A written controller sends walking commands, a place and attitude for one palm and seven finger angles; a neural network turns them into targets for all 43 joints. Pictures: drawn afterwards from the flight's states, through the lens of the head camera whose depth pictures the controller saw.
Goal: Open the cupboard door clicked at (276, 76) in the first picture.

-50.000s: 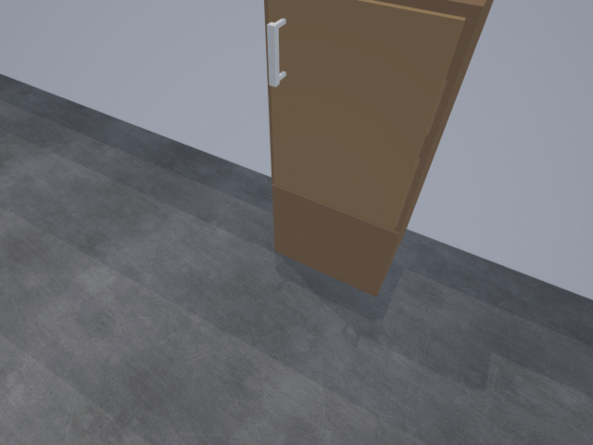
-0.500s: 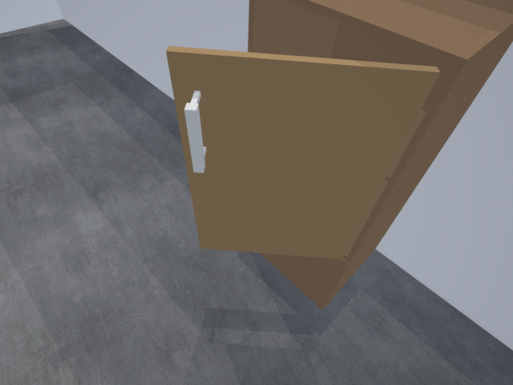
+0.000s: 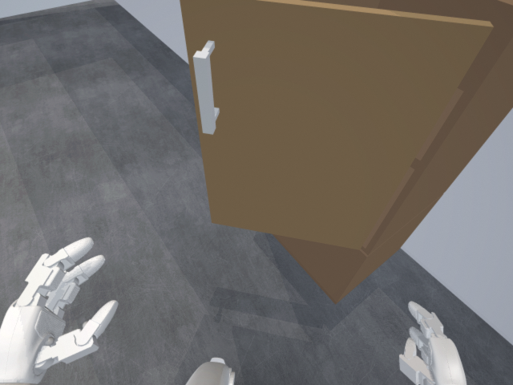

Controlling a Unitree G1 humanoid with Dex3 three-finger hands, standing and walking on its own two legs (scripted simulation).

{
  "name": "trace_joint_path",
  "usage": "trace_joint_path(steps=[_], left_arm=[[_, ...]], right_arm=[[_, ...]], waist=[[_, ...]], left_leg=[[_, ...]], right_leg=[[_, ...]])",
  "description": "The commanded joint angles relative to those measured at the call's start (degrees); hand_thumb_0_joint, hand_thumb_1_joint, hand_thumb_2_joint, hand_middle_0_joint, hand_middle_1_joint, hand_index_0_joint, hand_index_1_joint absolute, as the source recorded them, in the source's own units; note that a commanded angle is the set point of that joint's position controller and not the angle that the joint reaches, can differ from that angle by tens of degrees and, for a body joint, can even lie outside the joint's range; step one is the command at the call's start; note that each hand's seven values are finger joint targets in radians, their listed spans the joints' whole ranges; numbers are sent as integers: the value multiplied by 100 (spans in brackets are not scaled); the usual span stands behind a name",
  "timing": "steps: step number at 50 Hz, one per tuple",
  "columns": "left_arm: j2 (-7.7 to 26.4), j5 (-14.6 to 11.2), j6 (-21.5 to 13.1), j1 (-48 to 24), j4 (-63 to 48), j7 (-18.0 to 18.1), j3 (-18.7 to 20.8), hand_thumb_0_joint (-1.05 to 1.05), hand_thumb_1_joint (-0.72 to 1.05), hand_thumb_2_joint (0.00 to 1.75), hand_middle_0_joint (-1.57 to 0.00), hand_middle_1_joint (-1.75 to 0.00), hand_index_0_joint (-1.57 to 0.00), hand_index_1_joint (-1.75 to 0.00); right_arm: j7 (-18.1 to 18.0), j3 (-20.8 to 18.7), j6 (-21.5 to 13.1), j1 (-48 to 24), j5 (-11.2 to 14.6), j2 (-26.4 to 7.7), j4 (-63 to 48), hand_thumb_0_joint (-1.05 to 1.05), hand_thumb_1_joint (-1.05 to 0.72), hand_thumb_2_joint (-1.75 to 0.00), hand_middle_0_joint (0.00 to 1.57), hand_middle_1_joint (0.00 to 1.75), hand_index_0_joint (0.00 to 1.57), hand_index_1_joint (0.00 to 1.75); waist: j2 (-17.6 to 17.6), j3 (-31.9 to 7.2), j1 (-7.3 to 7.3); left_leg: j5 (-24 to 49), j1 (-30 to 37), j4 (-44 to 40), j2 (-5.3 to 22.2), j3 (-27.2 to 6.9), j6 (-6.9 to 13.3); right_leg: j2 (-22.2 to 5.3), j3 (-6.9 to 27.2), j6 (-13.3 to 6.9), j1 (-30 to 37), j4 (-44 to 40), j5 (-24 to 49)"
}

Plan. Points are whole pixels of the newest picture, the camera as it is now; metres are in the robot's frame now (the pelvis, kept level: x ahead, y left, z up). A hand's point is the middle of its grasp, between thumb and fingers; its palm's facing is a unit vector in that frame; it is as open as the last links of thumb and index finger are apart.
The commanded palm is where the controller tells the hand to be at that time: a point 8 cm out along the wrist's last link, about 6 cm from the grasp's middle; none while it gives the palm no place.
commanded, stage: raise the hand with hooked fingers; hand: left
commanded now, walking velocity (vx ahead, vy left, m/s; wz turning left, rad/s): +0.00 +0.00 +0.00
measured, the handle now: (209, 89) +0.53 +0.15 +0.18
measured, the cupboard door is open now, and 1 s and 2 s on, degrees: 42 42 42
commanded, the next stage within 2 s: move the hooked fingers beside the handle in 1.54 s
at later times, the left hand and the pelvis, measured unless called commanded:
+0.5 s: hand (88, 250) +0.26 +0.26 +0.10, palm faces -0.08 -0.99 -0.06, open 12.5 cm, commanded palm +0.23 +0.32 +0.13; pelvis +0.01 +0.04 +0.03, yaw -2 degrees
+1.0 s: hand (15, 166) +0.30 +0.33 +0.20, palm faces +0.02 -1.00 -0.09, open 14.0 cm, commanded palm +0.27 +0.37 +0.19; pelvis +0.01 +0.06 +0.05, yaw -1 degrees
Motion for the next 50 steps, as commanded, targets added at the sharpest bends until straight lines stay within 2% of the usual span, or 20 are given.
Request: trace_joint_path(steps=[1,4,5,6,8,10,12,15,17,20,22,24,25,28,32,35,37,42,45,50], left_arm=[[1187,-99,-67,-1755,-448,-674,-97,0,22,61,-25,-74,-25,-74],[1719,-175,1075,-1564,125,-1055,428,0,15,58,-25,-78,-25,-78],[1997,-273,1418,-1400,351,-1085,866,0,13,57,-25,-80,-25,-80],[1981,-397,1621,-1307,134,-1067,1027,0,11,56,-26,-81,-26,-81],[2029,-646,1684,-1221,-358,-827,1525,0,6,54,-26,-84,-26,-84],[1970,-760,1479,-1078,-805,-521,1751,0,1,52,-26,-87,-26,-87],[1574,-679,1237,-975,-944,-306,1461,0,-3,50,-27,-90,-27,-90],[1128,-418,1170,-1373,-630,-345,725,0,-10,47,-27,-94,-27,-94],[1218,-280,1306,-1609,-331,-502,511,0,-15,45,-27,-98,-27,-98],[1681,-231,1470,-2136,-531,-648,597,0,-22,42,-28,-102,-28,-102],[2023,-236,1457,-2509,-978,-605,890,0,-27,40,-28,-105,-28,-105],[2188,-257,1314,-2704,-1407,-413,1113,0,-31,38,-29,-108,-29,-108],[2416,-245,1284,-2727,-1518,-266,1338,0,-34,37,-29,-110,-29,-110],[2061,-349,1332,-2659,-1094,-129,1233,0,-41,34,-29,-114,-29,-114],[1879,-285,2078,-2953,-63,-414,892,0,-50,30,-30,-120,-30,-120],[1929,-166,2643,-3412,109,-631,677,0,-50,30,-30,-120,-30,-120],[2115,-135,2790,-3802,-90,-669,756,0,-50,30,-30,-120,-30,-120],[2777,-111,2377,-4664,-1011,-446,1337,0,-50,30,-30,-120,-30,-120],[2905,-100,2328,-4746,-573,-407,1521,0,-50,30,-30,-120,-30,-120],[2639,-29,3006,-4941,693,-758,1147,0,-50,30,-30,-120,-30,-120]], right_arm=[[-125,-56,-362,-56,155,-662,-504,0,-90,-90,20,30,20,30],[-217,-36,-223,-155,247,-727,-789,0,-90,-90,20,30,20,30],[-212,-41,-168,-214,246,-719,-868,0,-90,-90,20,30,20,30],[-199,7,-118,-260,236,-654,-991,0,-90,-90,20,30,20,30],[-168,24,-73,-275,183,-518,-1095,0,-90,-90,20,30,20,30],[-89,31,-113,-255,136,-395,-1159,0,-90,-90,20,30,20,30],[-19,5,-151,-132,138,-357,-1081,0,-90,-90,20,30,20,30],[19,-21,-199,-20,148,-500,-957,0,-90,-90,20,30,20,30],[-13,-48,-217,119,186,-637,-892,0,-90,-90,20,30,20,30],[-118,-45,-301,116,219,-753,-888,0,-90,-90,20,30,20,30],[-171,-23,-333,59,215,-715,-920,0,-90,-90,20,30,20,30],[-187,39,-393,-4,187,-655,-932,0,-90,-90,20,30,20,30],[-192,53,-394,4,157,-669,-886,0,-90,-90,20,30,20,30],[-170,128,-373,-64,174,-622,-816,0,-90,-90,20,30,20,30],[-188,143,-242,-105,266,-709,-799,0,-90,-90,20,30,20,30],[-239,172,-198,-130,314,-743,-910,0,-90,-90,20,30,20,30],[-259,191,-183,-133,301,-734,-978,0,-90,-90,20,30,20,30],[-265,279,-247,-176,196,-667,-960,0,-90,-90,20,30,20,30],[-284,304,-222,-147,185,-671,-791,0,-90,-90,20,30,20,30],[-333,314,-113,-151,296,-712,-732,0,-90,-90,20,30,20,30]], waist=[[-39,-47,-789],[-306,-527,-416],[-338,-730,-203],[-274,-1004,-85],[-326,-1455,93],[-285,-1583,213],[-115,-1288,97],[-120,-492,-222],[-103,-404,-352],[80,-573,-332],[384,-1111,-247],[649,-1351,-147],[681,-1336,-87],[677,-850,-126],[504,-188,-183],[460,-158,-184],[361,-407,-206],[772,-1020,-144],[686,-776,-124],[670,-219,-175]], left_leg=[[462,606,-444,-28,-85,259],[627,642,-747,-109,-26,277],[836,718,-794,-127,-41,255],[1054,827,-877,-148,-37,235],[1498,1100,-1038,-136,-56,195],[1880,1346,-1168,-130,-65,162],[1985,1563,-1351,-132,33,146],[1783,1713,-1432,-97,31,188],[1535,1802,-1586,-83,26,223],[1342,2094,-1767,-61,-25,255],[1510,2524,-1951,-45,-66,258],[1699,2876,-2109,-20,-175,210],[1750,2959,-2160,8,-219,183],[1562,2966,-2398,56,-327,105],[1156,2725,-2663,61,-374,82],[1040,2858,-2824,76,-471,93],[1052,3080,-2883,82,-553,106],[1420,3964,-3071,163,-783,-52],[1372,3932,-3199,173,-786,-70],[1012,3559,-3350,83,-654,4]], right_leg=[[-289,1596,566,-458,-1741,515],[-513,1850,729,378,-2052,725],[-560,1873,781,745,-2015,1095],[-624,1848,825,1087,-1988,1556],[-639,1683,926,1578,-1841,2659],[-524,1457,884,1803,-1643,3659],[-412,1218,810,1529,-1629,3851],[-258,1053,758,710,-1764,3060],[-159,842,641,431,-1858,2330],[-158,839,512,536,-2040,1748],[-129,697,418,790,-2008,1772],[-88,554,334,938,-1943,1793],[-69,524,296,969,-1952,1789],[-37,402,294,880,-2043,1638],[-57,375,312,835,-2276,1541],[-83,411,300,916,-2418,1544],[-78,400,317,954,-2455,1550],[-44,409,269,1127,-2526,1641],[-50,420,264,1245,-2672,1663],[-108,441,249,1309,-2903,1657]])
